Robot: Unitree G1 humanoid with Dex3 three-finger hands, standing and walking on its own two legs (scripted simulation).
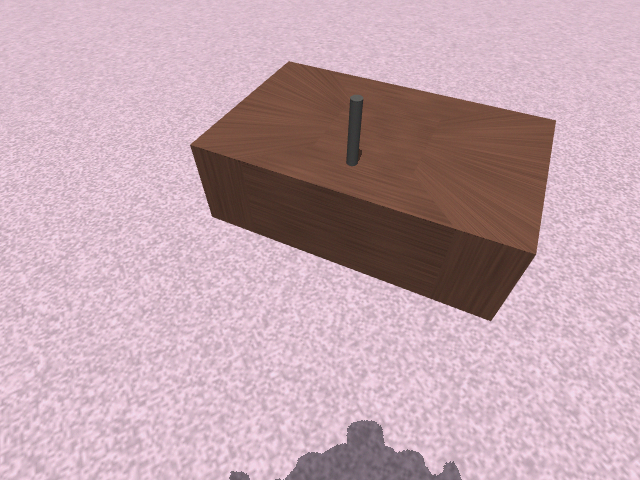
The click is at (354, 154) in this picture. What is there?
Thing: slim round
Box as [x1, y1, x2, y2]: [346, 95, 362, 165]
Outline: 360,95 352,95 350,97 346,162 349,165 355,165 357,163 362,107 362,96
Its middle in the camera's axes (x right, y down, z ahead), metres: +0.11 -0.37 +1.30
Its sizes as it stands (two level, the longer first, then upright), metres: 0.041 0.041 0.250
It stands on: a support 0.39 m high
